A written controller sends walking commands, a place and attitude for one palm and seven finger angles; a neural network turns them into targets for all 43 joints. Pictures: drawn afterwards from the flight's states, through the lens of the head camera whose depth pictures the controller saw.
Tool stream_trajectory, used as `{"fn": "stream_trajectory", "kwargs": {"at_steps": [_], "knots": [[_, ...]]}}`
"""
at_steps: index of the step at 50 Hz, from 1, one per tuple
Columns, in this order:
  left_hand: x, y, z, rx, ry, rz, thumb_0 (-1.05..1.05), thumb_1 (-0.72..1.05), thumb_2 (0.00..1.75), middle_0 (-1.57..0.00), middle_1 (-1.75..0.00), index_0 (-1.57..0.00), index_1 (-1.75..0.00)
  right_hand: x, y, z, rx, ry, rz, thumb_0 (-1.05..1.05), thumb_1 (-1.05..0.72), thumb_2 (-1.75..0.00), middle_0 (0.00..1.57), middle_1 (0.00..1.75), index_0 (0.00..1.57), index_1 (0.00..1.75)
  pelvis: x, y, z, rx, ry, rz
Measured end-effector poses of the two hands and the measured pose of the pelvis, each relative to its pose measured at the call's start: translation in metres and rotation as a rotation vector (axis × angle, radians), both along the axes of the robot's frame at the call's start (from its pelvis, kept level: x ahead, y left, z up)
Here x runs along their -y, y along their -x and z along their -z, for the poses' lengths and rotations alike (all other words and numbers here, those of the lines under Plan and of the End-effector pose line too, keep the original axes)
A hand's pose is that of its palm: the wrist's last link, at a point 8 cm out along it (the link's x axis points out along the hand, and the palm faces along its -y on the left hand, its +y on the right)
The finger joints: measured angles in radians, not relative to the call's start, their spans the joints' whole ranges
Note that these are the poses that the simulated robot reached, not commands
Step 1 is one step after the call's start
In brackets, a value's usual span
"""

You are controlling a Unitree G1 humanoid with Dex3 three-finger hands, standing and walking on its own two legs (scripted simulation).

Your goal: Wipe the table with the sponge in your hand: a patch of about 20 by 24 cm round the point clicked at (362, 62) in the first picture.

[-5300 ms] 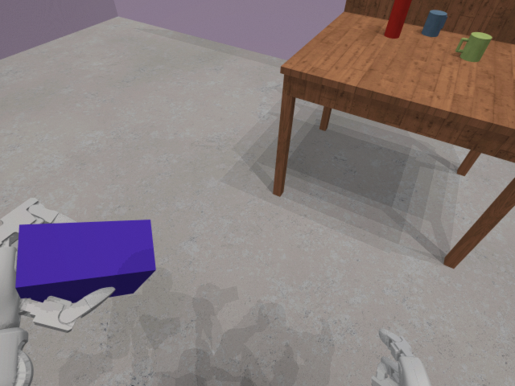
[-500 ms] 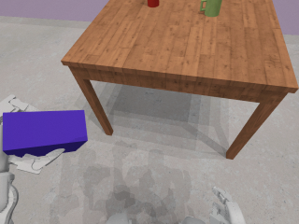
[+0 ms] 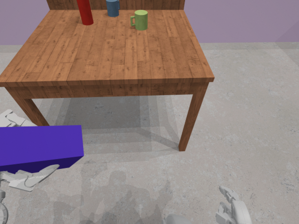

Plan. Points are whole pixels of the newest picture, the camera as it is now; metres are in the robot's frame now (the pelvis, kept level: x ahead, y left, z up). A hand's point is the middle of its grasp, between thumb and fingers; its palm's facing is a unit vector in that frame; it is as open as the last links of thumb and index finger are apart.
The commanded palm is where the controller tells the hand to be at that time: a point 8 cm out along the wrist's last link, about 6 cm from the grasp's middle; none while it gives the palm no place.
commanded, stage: turn to face it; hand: left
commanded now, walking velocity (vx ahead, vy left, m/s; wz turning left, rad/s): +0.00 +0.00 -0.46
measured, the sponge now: (53, 150) +0.22 +0.22 +0.15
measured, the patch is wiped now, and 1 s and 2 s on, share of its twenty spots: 0.00 0.00 0.00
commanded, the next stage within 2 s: take the last steps up to it in 0.28 s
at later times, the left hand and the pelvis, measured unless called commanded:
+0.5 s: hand (102, 149) +0.21 +0.11 +0.19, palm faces +0.15 -0.82 -0.55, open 9.9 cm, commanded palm +0.16 +0.18 +0.19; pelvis -0.05 -0.07 +0.01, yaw -11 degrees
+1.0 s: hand (113, 146) +0.22 +0.10 +0.18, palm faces +0.23 -0.86 -0.46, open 9.9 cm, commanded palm +0.17 +0.16 +0.19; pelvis -0.04 -0.09 +0.01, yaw -10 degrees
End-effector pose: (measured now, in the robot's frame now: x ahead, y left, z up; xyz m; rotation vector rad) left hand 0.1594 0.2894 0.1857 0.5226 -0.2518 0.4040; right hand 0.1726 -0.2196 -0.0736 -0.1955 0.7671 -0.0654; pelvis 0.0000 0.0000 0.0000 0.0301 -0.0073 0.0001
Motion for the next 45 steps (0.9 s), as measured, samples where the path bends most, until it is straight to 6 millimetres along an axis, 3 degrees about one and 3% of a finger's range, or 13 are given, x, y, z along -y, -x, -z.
{"fn": "stream_trajectory", "kwargs": {"at_steps": [6,11,18,24,30,36,41,45], "knots": [[0.053,-0.021,-0.010,0.040,-0.025,0.101,0.00,-0.47,0.99,-0.77,-1.35,-0.77,-1.35,-0.003,0.027,0.021,0.014,-0.125,0.005,0.01,-0.90,-0.90,0.20,0.29,0.20,0.30,0.026,0.009,0.005,0.011,0.025,0.088],[0.101,-0.047,-0.014,0.054,-0.079,0.211,0.00,-0.47,0.99,-0.77,-1.35,-0.77,-1.35,0.035,0.057,0.042,-0.046,-0.137,0.070,0.01,-0.90,-0.90,0.21,0.30,0.21,0.30,0.051,0.026,0.010,0.011,0.029,0.107],[0.133,-0.043,-0.016,-0.086,-0.140,0.334,0.00,-0.47,0.99,-0.77,-1.35,-0.77,-1.35,0.109,0.110,0.021,-0.108,-0.022,0.264,0.01,-0.91,-0.90,0.20,0.29,0.20,0.30,0.064,0.039,-0.007,-0.033,-0.011,0.185],[0.134,-0.024,-0.029,-0.027,-0.152,0.354,0.00,-0.47,0.99,-0.77,-1.35,-0.77,-1.35,0.143,0.140,0.002,-0.107,0.084,0.327,0.01,-0.91,-0.90,0.20,0.29,0.20,0.30,0.068,0.049,-0.010,-0.040,-0.012,0.201],[0.113,-0.004,-0.023,0.050,-0.063,0.285,0.00,-0.47,0.99,-0.77,-1.35,-0.77,-1.35,0.137,0.147,-0.010,-0.052,0.127,0.324,0.01,-0.91,-0.90,0.20,0.29,0.20,0.30,0.062,0.053,-0.009,-0.030,0.006,0.176],[0.098,0.006,-0.013,0.059,-0.016,0.204,0.00,-0.47,0.99,-0.77,-1.35,-0.77,-1.35,0.105,0.137,-0.006,0.025,0.048,0.281,0.01,-0.91,-0.90,0.20,0.29,0.20,0.30,0.062,0.051,-0.010,0.002,0.025,0.171],[0.111,0.001,-0.013,0.049,-0.018,0.176,0.00,-0.47,0.99,-0.77,-1.35,-0.77,-1.35,0.083,0.121,0.014,0.037,-0.051,0.231,0.01,-0.91,-0.90,0.20,0.29,0.20,0.30,0.072,0.045,-0.005,0.008,0.022,0.184],[0.135,-0.014,-0.011,0.064,-0.043,0.206,0.00,-0.47,0.99,-0.77,-1.35,-0.77,-1.35,0.083,0.111,0.037,-0.002,-0.091,0.186,0.01,-0.90,-0.90,0.20,0.30,0.20,0.30,0.082,0.047,0.005,0.017,0.029,0.162]]}}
